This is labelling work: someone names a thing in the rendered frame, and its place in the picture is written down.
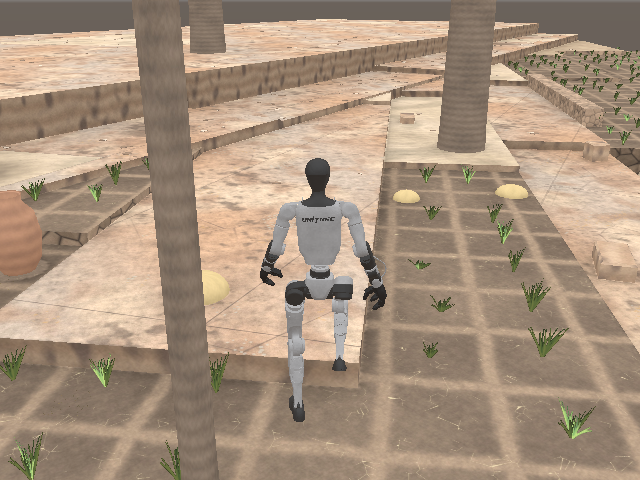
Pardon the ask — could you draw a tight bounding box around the robot left hand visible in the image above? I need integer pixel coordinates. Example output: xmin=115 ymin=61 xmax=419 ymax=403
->
xmin=260 ymin=267 xmax=283 ymax=286

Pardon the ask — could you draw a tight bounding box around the robot right upper arm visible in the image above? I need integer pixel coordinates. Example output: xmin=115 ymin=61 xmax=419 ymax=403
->
xmin=339 ymin=201 xmax=369 ymax=258

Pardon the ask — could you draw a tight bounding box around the robot left forearm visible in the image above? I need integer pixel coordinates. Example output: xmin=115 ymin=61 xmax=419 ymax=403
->
xmin=261 ymin=240 xmax=279 ymax=272

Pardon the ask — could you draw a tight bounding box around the robot right hand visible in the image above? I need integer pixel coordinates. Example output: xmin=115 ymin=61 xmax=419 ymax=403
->
xmin=363 ymin=284 xmax=387 ymax=310

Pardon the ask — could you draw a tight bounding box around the robot right foot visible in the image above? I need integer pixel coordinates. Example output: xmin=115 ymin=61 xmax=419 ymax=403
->
xmin=332 ymin=357 xmax=347 ymax=371

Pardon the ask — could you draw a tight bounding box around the robot right forearm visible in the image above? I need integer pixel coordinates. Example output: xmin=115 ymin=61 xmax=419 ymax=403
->
xmin=360 ymin=241 xmax=383 ymax=288

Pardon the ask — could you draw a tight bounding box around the right robot thigh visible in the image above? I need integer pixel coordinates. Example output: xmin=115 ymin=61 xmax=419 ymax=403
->
xmin=332 ymin=276 xmax=353 ymax=313

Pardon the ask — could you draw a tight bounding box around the robot left upper arm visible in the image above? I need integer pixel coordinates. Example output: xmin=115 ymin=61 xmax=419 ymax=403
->
xmin=269 ymin=202 xmax=298 ymax=256

